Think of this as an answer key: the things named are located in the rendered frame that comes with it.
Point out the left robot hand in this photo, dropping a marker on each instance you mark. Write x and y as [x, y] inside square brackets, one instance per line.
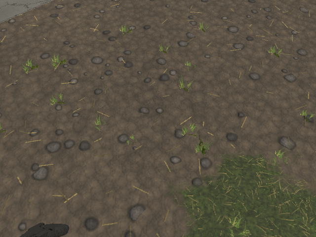
[47, 230]

